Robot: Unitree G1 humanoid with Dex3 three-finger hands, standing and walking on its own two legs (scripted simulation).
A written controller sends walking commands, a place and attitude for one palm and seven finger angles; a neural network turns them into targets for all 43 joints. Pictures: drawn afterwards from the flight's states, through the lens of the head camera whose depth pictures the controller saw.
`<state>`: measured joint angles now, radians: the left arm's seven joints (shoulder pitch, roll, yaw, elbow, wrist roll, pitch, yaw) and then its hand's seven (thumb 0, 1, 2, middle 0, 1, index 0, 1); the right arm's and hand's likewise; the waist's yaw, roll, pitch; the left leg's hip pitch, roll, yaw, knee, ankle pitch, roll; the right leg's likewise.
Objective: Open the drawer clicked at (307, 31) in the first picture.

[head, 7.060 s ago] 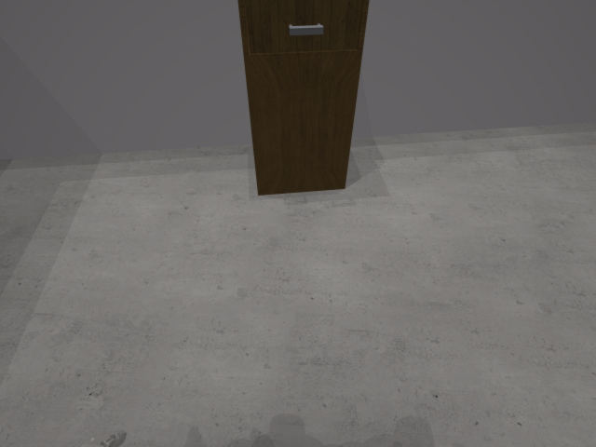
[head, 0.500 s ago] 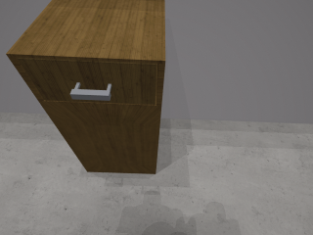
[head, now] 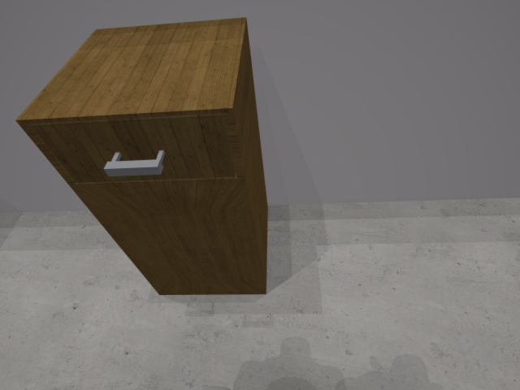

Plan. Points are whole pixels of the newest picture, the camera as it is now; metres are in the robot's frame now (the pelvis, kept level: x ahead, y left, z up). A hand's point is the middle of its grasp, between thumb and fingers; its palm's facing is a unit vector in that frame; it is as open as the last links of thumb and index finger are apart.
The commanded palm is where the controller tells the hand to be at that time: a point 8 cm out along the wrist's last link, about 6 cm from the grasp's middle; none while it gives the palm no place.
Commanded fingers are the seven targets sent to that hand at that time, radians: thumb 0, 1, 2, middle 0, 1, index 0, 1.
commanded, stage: come to a stop and stand still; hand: left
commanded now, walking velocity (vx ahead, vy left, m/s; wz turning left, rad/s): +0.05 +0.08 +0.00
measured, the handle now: (136, 161) +0.55 +0.32 +0.02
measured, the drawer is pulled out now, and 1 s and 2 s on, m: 0.00 0.00 0.00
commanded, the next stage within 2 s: look again from close up in 0.90 s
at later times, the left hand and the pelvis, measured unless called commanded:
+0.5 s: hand out of the picture -0.03 +0.25 -0.19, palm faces +0.08 -0.98 -0.18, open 7.4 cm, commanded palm none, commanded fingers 0.00 0.90 0.90 -0.20 -0.30 -0.20 -0.30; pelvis -0.01 +0.07 -0.01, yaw +0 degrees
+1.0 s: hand out of the picture +0.01 +0.24 -0.19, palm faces +0.02 -0.98 -0.19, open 7.4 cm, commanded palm none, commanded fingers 0.00 0.90 0.90 -0.20 -0.30 -0.20 -0.30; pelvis +0.01 +0.07 -0.01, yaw -1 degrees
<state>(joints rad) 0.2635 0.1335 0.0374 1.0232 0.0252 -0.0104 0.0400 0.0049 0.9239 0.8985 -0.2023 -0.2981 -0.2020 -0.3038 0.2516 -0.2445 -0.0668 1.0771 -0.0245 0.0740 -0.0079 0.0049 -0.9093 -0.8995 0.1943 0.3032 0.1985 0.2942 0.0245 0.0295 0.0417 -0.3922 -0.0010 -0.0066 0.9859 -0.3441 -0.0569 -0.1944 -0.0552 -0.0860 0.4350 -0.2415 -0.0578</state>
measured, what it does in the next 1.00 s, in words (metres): steps on the spot: left foot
